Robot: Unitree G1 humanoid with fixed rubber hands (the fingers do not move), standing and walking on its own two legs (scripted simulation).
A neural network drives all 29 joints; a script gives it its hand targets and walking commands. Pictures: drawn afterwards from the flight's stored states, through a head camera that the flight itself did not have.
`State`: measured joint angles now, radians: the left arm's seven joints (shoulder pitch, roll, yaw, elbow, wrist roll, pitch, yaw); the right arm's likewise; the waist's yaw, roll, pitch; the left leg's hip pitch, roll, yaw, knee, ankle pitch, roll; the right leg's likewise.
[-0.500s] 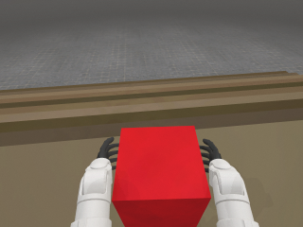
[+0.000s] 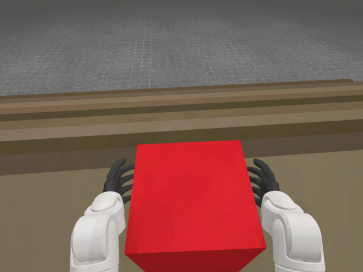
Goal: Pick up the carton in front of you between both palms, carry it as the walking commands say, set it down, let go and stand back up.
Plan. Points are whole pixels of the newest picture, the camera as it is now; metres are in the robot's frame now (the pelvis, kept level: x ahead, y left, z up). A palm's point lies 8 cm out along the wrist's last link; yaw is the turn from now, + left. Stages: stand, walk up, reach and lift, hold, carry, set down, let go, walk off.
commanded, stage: carry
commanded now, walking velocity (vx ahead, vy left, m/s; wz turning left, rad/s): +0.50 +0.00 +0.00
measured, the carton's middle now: (191, 212) +0.27 +0.00 +0.02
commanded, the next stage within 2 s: none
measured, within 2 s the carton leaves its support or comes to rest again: neither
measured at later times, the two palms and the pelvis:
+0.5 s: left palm (126, 117) +0.54 +0.17 +0.07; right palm (229, 114) +0.54 -0.12 +0.07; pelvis +0.30 +0.01 -0.03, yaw +1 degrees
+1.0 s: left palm (142, 58) +0.89 +0.17 +0.09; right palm (216, 59) +0.90 -0.13 +0.08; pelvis +0.61 +0.01 -0.04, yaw +2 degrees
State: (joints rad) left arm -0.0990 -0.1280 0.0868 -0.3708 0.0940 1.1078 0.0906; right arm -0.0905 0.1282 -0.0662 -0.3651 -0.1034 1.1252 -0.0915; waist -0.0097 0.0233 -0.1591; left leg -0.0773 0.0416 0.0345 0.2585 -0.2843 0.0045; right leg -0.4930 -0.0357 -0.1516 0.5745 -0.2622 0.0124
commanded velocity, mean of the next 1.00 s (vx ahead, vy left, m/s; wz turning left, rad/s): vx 0.39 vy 0.00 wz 0.00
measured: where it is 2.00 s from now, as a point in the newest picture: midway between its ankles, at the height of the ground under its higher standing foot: (181, 206)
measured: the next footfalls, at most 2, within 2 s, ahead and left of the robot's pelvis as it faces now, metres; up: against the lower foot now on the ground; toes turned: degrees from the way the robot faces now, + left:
right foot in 0.06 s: +0.15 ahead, -0.11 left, +0.00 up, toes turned -10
left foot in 0.50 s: +0.47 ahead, +0.12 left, +0.00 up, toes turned +14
